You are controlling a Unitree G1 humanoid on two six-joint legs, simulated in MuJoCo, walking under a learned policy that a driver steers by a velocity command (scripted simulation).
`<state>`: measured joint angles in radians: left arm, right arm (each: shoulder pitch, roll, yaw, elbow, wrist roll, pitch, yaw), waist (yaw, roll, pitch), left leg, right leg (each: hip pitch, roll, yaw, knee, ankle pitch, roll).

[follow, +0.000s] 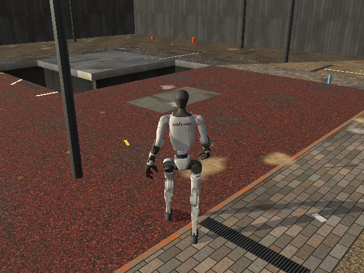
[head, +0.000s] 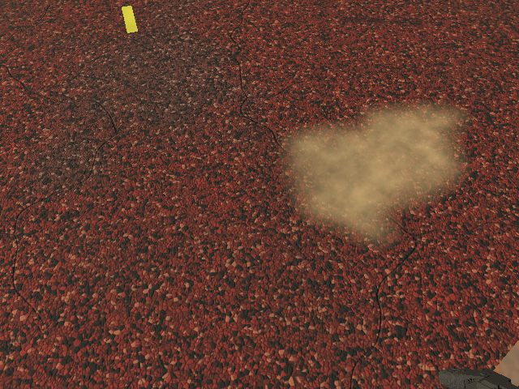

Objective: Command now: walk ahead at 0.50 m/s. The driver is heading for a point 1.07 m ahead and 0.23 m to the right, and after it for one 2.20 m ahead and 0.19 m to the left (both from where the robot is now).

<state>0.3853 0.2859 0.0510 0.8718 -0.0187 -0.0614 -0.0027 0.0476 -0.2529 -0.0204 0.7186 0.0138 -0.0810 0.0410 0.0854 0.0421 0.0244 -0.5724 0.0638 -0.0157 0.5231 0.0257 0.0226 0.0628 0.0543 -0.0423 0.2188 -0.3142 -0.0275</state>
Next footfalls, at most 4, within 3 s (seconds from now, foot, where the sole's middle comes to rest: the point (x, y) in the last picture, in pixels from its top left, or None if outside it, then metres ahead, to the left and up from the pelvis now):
0.06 left None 0.21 0.12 -0.77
0.58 right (338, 378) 0.51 -0.12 -0.77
1.14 left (255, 266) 0.81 0.12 -0.77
1.68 right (353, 208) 1.05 -0.17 -0.77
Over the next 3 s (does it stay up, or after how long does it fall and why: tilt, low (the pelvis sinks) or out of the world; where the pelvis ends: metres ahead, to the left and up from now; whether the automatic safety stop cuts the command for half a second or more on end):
stays up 1.15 -0.12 0.01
